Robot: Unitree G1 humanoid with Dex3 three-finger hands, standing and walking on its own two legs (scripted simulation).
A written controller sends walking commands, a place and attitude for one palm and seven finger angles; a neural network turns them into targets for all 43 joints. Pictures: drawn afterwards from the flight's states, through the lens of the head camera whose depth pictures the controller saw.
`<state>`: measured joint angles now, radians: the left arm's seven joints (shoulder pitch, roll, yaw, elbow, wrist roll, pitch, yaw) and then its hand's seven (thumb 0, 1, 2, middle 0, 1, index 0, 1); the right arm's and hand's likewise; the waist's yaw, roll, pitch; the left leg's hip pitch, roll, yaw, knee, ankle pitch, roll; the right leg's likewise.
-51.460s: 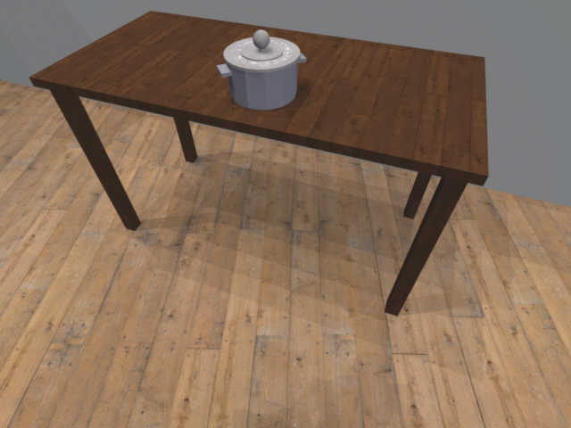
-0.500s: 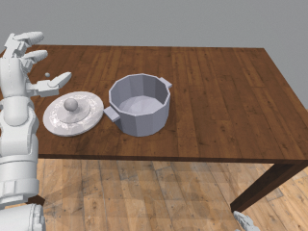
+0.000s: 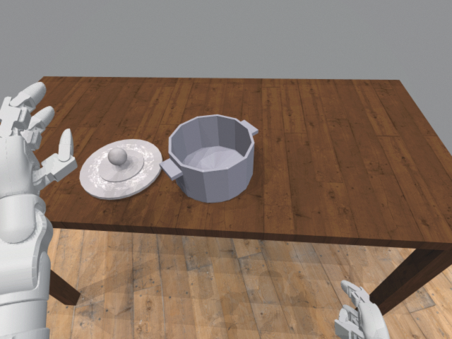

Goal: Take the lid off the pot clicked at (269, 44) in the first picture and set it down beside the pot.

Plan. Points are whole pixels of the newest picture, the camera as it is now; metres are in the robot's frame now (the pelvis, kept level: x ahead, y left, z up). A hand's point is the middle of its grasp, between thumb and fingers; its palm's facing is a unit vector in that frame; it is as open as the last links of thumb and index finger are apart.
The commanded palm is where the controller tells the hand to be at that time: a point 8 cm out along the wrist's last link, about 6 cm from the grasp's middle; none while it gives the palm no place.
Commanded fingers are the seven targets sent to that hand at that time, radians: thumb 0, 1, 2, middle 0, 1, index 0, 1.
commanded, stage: draw the hand back to the body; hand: left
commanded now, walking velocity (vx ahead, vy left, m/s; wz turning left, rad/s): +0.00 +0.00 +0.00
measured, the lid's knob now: (117, 156) +0.50 +0.31 +0.02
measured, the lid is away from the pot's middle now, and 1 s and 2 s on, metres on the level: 0.23 0.23 0.23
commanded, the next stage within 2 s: step back with the hand held close in 0.92 s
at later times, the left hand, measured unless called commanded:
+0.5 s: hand (38, 214) +0.22 +0.26 +0.19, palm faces +0.44 -0.85 -0.30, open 7.4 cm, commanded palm +0.16 +0.29 +0.20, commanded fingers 0.00 0.90 0.90 -0.20 -0.30 -0.20 -0.30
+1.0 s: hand (19, 255) +0.17 +0.26 +0.18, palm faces +0.44 -0.82 -0.37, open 7.4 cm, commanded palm +0.12 +0.30 +0.19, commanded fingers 0.00 0.90 0.90 -0.20 -0.30 -0.20 -0.30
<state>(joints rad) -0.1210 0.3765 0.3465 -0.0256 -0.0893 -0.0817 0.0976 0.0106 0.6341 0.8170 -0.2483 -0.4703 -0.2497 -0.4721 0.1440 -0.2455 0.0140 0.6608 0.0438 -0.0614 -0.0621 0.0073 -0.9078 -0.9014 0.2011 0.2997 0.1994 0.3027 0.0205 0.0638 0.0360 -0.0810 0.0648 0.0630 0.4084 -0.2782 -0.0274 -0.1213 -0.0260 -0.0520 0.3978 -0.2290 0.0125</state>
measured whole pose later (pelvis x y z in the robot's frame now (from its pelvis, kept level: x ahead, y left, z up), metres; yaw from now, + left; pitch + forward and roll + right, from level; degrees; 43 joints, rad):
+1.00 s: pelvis -0.01 +0.02 +0.00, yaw +1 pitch -5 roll -1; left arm 0.49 0.33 0.32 -0.53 -0.07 -0.10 0.11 0.02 0.89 0.90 -0.21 -0.30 -0.21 -0.30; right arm 0.17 -0.21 0.02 0.64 0.01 -0.14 -0.07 0.01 -0.91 -0.90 0.20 0.30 0.20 0.30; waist 0.07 0.06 0.03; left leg -0.08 0.05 0.06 0.46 -0.29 -0.01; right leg -0.10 -0.04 -0.06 0.40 -0.22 0.03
